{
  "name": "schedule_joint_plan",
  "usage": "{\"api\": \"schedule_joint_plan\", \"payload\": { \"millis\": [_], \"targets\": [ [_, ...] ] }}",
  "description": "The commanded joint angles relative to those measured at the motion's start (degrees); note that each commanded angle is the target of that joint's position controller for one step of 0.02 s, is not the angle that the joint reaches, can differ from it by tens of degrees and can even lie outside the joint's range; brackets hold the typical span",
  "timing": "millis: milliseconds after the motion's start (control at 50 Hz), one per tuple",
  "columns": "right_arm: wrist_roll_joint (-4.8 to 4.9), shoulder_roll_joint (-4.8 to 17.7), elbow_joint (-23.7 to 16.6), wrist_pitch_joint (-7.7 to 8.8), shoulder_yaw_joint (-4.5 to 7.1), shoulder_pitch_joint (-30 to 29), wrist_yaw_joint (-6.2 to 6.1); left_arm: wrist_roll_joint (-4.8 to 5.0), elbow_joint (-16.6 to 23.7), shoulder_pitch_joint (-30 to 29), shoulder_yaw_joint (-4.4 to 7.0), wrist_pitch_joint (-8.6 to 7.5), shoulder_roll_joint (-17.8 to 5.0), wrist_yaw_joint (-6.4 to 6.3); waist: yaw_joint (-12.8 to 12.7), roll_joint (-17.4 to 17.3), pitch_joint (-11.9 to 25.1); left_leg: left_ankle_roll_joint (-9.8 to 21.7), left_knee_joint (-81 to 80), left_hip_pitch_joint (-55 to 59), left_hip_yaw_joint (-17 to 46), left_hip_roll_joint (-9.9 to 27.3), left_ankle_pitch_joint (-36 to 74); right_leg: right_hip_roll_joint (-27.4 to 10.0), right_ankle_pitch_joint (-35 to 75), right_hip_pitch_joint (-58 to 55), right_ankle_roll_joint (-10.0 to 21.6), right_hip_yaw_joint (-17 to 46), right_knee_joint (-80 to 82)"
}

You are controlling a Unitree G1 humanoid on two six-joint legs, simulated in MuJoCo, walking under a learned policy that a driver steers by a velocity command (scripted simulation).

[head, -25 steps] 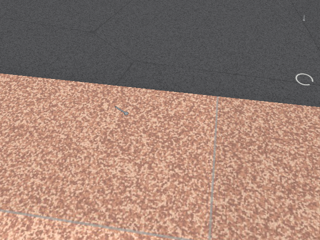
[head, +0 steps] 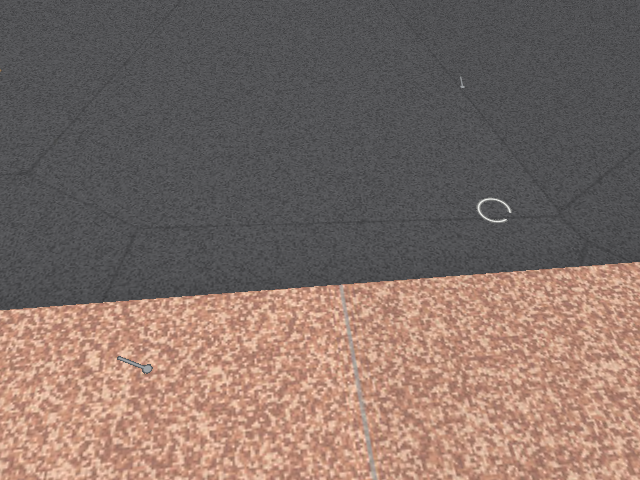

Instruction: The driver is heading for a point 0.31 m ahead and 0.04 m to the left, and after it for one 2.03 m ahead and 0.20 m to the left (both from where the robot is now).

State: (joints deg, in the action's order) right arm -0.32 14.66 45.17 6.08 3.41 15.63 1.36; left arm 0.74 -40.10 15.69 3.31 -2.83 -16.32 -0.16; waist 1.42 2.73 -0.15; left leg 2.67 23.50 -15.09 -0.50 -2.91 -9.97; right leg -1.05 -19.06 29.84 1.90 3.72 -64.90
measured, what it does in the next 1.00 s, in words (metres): walks ahead: right foot, then left foot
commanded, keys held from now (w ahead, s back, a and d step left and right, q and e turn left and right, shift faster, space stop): w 1.00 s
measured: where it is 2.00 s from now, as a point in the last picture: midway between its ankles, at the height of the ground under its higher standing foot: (317, 271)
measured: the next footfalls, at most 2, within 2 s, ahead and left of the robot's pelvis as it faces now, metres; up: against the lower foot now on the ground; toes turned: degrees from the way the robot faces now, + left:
right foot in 0.34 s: +0.33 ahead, -0.15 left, +0.00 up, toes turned -2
left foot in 0.86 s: +0.62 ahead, +0.09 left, +0.00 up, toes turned +1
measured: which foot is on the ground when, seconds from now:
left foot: down 0.00-0.36, up 0.38-0.84, down 0.86-1.00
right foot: up 0.00-0.32, down 0.34-0.86, up 0.88-1.00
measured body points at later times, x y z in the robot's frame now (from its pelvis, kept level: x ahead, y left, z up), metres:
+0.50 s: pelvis +0.26 -0.06 +0.00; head +0.29 -0.07 +0.45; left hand +0.40 +0.20 -0.10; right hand +0.34 -0.34 -0.13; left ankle +0.23 +0.09 -0.66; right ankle +0.29 -0.15 -0.74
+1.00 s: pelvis +0.53 +0.00 +0.00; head +0.56 +0.01 +0.44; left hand +0.60 +0.27 -0.14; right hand +0.65 -0.27 -0.11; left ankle +0.58 +0.08 -0.74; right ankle +0.44 -0.15 -0.65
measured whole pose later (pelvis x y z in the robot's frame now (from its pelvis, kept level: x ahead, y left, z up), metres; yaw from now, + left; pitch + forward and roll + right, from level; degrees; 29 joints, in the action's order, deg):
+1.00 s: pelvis +0.53 +0.00 +0.00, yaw -1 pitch +2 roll +0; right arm -0.2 14.9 45.5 4.4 2.5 11.8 2.0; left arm 1.1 -47.0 17.8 2.9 -4.1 -16.6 0.0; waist 0.1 1.7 -1.2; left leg 3.5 27.2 -19.8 -2.6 -1.9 -9.4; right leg -2.3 -21.0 24.9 1.6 1.6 -66.3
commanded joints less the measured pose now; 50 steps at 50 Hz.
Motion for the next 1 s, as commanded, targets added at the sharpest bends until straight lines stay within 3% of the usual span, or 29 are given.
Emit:
{"api": "schedule_joint_plan", "payload": {
  "millis": [20,140,240,280,300,320,340,360,380,400,420,440,460,500,540,600,660,740,800,820,840,860,880,900,920,940,960,980,1000],
  "targets": [
    [0.38,7.20,-2.44,0.97,1.28,-0.61,-0.24,-0.38,4.69,-0.99,0.77,-0.92,-2.83,0.09,-0.99,-8.42,0.08,10.55,-14.03,6.28,15.96,14.90,4.96,-4.61,4.55,9.31,-0.83,0.73,5.01],
    [1.36,9.90,0.37,-0.16,1.48,3.73,-0.80,-0.21,7.03,-11.53,-0.35,-1.79,-0.84,0.77,2.61,-7.09,-1.06,8.85,-14.59,8.03,7.72,13.27,11.70,-3.74,19.67,6.69,-2.11,-2.16,25.32],
    [1.75,10.87,2.83,-1.52,1.36,7.95,-0.82,0.60,9.48,-18.21,-0.22,-2.35,-1.53,2.19,4.33,-7.57,-2.96,7.91,-11.71,13.52,8.44,16.24,12.70,-1.75,18.06,4.96,-0.72,-3.34,33.11],
    [1.84,11.88,3.33,-2.19,1.65,7.66,-1.10,0.52,9.63,-17.06,0.22,-2.66,-2.72,2.58,2.58,-8.30,-2.35,6.92,-8.73,16.03,8.62,17.36,18.17,-0.81,14.34,1.72,0.94,-3.82,35.66],
    [1.93,12.48,3.26,-2.46,1.77,6.56,-1.24,0.27,8.67,-13.33,0.85,-2.77,-3.86,2.50,-0.09,-8.49,-0.28,6.06,-4.52,15.96,7.27,16.55,26.52,0.64,14.26,-4.44,2.13,-5.14,37.62],
    [1.96,11.89,3.14,-2.61,1.51,6.15,-1.36,-0.11,6.31,-5.85,2.11,-2.69,-6.14,2.08,-3.75,-7.51,4.48,4.73,3.98,14.00,4.74,13.95,33.78,1.73,15.44,-15.55,3.83,-6.05,39.05],
    [0.98,9.76,1.75,-2.37,0.52,5.06,-1.50,-0.76,4.20,4.60,3.32,-2.49,-9.61,1.44,-8.26,-4.45,12.42,2.59,18.39,4.38,2.42,11.36,26.24,-5.35,18.21,-32.48,7.20,1.07,36.38],
    [0.31,3.38,0.05,-1.13,-1.60,10.59,-1.25,-1.41,3.27,9.86,4.60,-2.04,-15.72,1.14,-6.88,10.36,20.18,-1.68,41.00,-19.28,-0.70,2.23,-3.94,-20.10,13.08,-53.57,16.13,25.99,38.75],
    [1.11,6.53,1.02,0.09,-1.01,9.86,-0.82,-0.62,2.58,11.67,3.52,-1.70,-11.23,1.31,-8.13,11.01,23.33,-1.47,48.88,-26.92,6.56,1.98,-22.70,-22.13,6.28,-54.13,18.22,37.68,45.10],
    [2.51,10.27,-0.42,0.55,0.17,4.94,-0.50,-0.32,2.70,7.46,2.44,-1.65,-8.76,1.30,-7.38,7.12,13.30,-1.01,51.49,-31.45,6.11,5.25,-19.32,-19.90,4.89,-46.41,15.51,29.41,46.30],
    [2.45,9.92,-1.08,0.54,0.07,1.48,-0.50,-0.28,3.14,3.57,1.81,-1.58,-7.05,1.36,-5.90,3.30,8.15,-0.88,49.33,-30.44,4.57,7.73,-14.20,-17.00,7.11,-38.13,13.72,22.13,47.62],
    [1.57,9.19,-1.20,0.22,0.18,0.06,-0.64,-0.54,3.22,0.39,1.28,-1.62,-5.58,1.66,-4.11,1.03,4.19,-1.34,45.72,-28.36,3.98,9.16,-10.81,-14.59,10.64,-30.68,12.83,17.63,49.83],
    [1.06,8.59,-0.97,-0.44,0.40,0.78,-0.74,-0.91,3.33,-1.66,0.92,-1.95,-4.49,1.87,-2.05,1.80,2.53,-1.72,42.91,-24.78,4.44,10.60,-8.19,-12.75,13.50,-25.28,12.12,14.37,51.95],
    [0.96,6.07,-0.25,-1.67,0.02,2.66,-0.86,-0.75,2.58,-2.72,1.12,-2.70,-4.70,2.02,-0.07,2.66,1.90,-2.71,40.41,-20.98,3.83,10.86,-5.39,-11.52,17.22,-19.98,12.65,10.68,54.94],
    [0.58,5.64,-1.07,-2.18,0.02,0.32,-1.15,-0.76,1.30,-1.79,1.50,-3.27,-5.84,1.81,0.13,1.57,0.61,-3.63,36.14,-22.47,3.70,11.04,-1.07,-11.19,21.01,-18.68,13.18,7.43,56.43],
    [0.26,4.55,-2.65,-1.95,-0.41,-5.89,-0.87,-0.63,-0.58,0.65,1.74,-3.03,-6.78,1.08,-1.58,0.48,-1.04,-3.85,24.91,-23.55,3.34,10.66,8.81,-9.92,22.87,-19.58,11.80,3.50,57.05],
    [0.63,3.67,-4.03,-1.42,-0.93,-11.89,-0.15,-0.24,-2.28,3.47,2.02,-2.49,-8.17,0.54,-3.87,0.31,-2.24,-3.38,14.93,-20.78,1.83,8.73,15.64,-9.35,20.70,-20.37,10.38,1.14,56.96],
    [1.21,4.52,-6.49,-1.08,-0.88,-17.34,0.86,0.47,-5.12,7.26,2.34,-1.73,-9.10,0.25,-5.36,0.58,-3.77,-1.88,8.99,-21.44,2.21,7.54,13.19,-12.49,19.55,-26.90,9.72,2.37,54.36],
    [1.07,6.00,-6.82,-0.74,-0.36,-15.94,1.49,0.58,-6.34,7.34,2.67,-0.67,-9.83,-0.14,-3.74,1.78,-2.57,0.27,6.21,-17.83,1.16,6.20,6.83,-13.99,25.45,-31.44,8.21,3.09,49.95],
    [0.95,7.01,-5.90,-0.67,0.23,-12.27,1.46,0.64,-6.31,6.32,2.72,-0.25,-10.22,-0.27,-1.40,2.01,-0.51,1.37,4.77,-11.97,-0.59,4.54,5.55,-12.94,33.32,-31.49,7.28,2.00,45.57],
    [0.73,9.20,-3.45,-0.67,1.55,-4.47,1.09,0.50,-6.24,6.09,2.28,0.09,-9.21,-0.40,2.16,1.00,4.44,2.92,4.27,-0.89,-1.99,3.05,6.22,-9.88,40.03,-29.56,5.83,-0.40,36.29],
    [0.19,13.41,-1.40,-0.74,2.86,5.72,0.53,-0.46,-4.99,6.52,1.09,0.12,-6.61,-0.66,5.72,-4.17,13.04,6.53,6.43,15.94,7.16,11.57,10.18,-6.42,29.88,-19.88,3.48,-3.49,19.60],
    [0.21,17.91,-0.43,-1.17,3.82,9.40,0.54,-0.59,-4.08,13.75,-0.85,-1.05,-0.01,-0.13,2.74,-19.08,20.03,15.85,0.99,35.74,33.92,24.21,-1.29,3.98,-4.11,3.91,-0.89,-4.31,-1.35],
    [1.34,12.71,-0.53,-1.36,2.47,10.06,0.63,0.27,-5.04,11.57,0.02,-2.20,-4.49,0.15,4.93,-16.41,20.90,15.93,-4.86,36.34,42.17,24.81,-10.66,2.96,-14.27,11.17,-0.62,3.54,-8.99],
    [1.25,10.40,-1.10,-1.33,1.67,6.35,0.46,1.58,-3.46,6.32,0.99,-2.83,-7.78,0.44,4.69,-12.76,12.13,13.34,-5.86,29.84,34.68,23.18,-11.34,0.22,-10.76,15.56,0.07,3.09,-10.98],
    [0.79,9.19,-1.85,-1.41,1.30,2.65,0.33,1.47,-2.48,2.49,0.88,-3.08,-7.51,0.22,3.32,-8.20,7.59,11.77,-6.71,22.24,28.06,20.89,-7.71,-2.66,-5.44,14.69,0.29,1.31,-8.60],
    [0.22,7.69,-2.10,-1.41,0.91,-0.28,0.45,0.50,-2.11,0.58,1.06,-2.96,-7.04,-0.02,1.73,-6.54,3.75,11.21,-8.44,15.02,23.49,18.72,-2.93,-4.37,-1.69,12.79,0.09,0.74,-4.65],
    [-0.43,6.37,-2.33,-1.15,0.48,-1.87,0.47,0.10,-2.39,1.58,1.32,-2.42,-6.57,-0.06,-0.27,-7.78,3.00,10.69,-9.91,10.55,20.39,17.13,0.85,-5.92,0.96,9.12,0.01,1.19,-2.17],
    [-0.43,5.94,-2.18,-0.95,0.44,-2.35,0.56,0.12,-2.86,2.94,1.25,-1.79,-5.49,-0.01,-1.31,-8.35,2.76,10.92,-11.40,8.10,18.63,16.33,2.84,-6.32,2.24,6.71,-0.33,1.12,-0.68]
  ]
}}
